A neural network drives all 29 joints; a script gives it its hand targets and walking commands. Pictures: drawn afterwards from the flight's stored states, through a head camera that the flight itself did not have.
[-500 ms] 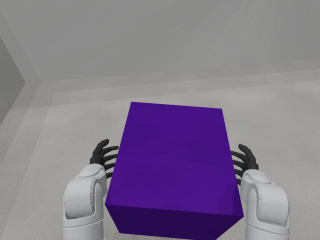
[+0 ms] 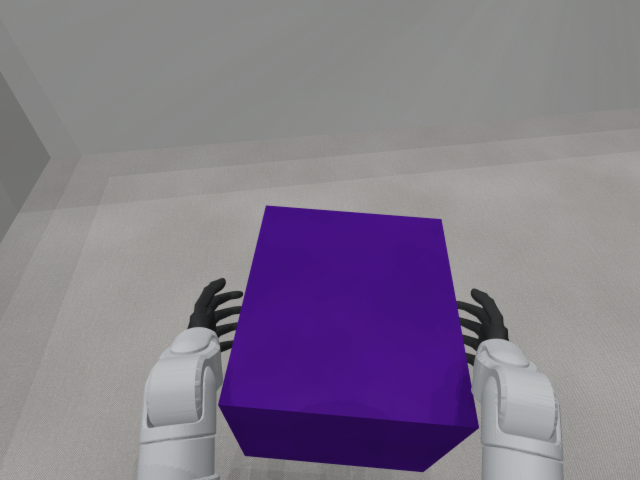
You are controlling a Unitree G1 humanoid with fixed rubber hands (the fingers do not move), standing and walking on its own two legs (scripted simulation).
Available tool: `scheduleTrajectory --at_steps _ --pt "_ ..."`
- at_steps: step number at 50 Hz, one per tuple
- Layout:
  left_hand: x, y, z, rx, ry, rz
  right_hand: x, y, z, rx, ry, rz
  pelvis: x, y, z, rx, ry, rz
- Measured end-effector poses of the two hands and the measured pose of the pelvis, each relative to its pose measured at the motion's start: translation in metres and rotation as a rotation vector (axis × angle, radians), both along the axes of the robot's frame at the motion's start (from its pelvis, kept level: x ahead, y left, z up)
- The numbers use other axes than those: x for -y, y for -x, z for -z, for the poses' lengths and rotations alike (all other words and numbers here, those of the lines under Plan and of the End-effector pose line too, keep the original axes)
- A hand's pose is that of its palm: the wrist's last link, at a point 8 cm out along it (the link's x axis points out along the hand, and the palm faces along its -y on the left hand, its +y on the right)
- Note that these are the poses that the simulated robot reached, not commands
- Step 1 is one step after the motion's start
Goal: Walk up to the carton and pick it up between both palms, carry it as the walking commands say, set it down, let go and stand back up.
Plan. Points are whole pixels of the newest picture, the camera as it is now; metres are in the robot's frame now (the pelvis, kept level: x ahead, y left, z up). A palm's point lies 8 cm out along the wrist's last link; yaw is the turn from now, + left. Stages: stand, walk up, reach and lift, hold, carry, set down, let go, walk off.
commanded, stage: carry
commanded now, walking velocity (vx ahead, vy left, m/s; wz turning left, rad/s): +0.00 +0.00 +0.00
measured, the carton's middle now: (343, 337) +0.33 -0.01 -0.03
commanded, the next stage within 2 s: none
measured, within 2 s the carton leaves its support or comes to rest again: neither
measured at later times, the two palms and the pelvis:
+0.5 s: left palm (221, 343) +0.27 +0.15 +0.05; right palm (500, 354) +0.26 -0.19 +0.05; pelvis +0.00 -0.02 +0.00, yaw +0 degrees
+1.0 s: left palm (219, 352) +0.26 +0.15 +0.04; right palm (494, 359) +0.26 -0.19 +0.04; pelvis +0.00 -0.01 +0.00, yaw +0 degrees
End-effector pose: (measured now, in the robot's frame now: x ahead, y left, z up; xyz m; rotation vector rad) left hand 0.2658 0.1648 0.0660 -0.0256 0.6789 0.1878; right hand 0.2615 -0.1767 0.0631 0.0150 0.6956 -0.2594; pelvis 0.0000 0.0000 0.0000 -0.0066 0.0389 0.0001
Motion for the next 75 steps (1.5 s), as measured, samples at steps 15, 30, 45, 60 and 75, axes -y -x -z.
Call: scheduleTrajectory --at_steps 15,30,45,60,75 --pt "0.013 -0.002 0.008 0.015 -0.010 0.004 0.013 -0.003 0.007 0.017 0.005 -0.004 0.013 -0.004 0.002 0.009 -0.002 0.001" --pt "0.017 -0.002 0.017 0.014 -0.024 0.012 0.017 -0.003 0.014 0.023 0.018 -0.013 0.017 -0.001 0.001 0.015 -0.002 0.001" --pt "0.015 0.000 0.027 0.018 -0.035 0.016 0.014 -0.003 0.022 0.039 0.028 -0.026 0.015 0.000 0.001 0.020 -0.002 0.001" --pt "0.009 0.002 0.036 0.025 -0.047 0.025 0.010 -0.001 0.028 0.054 0.036 -0.044 0.011 -0.001 0.000 0.024 0.000 0.002" --pt "0.032 0.022 -0.009 0.040 0.046 -0.004 0.033 0.026 -0.020 0.076 -0.026 0.031 0.029 0.011 0.010 -0.007 0.011 0.043"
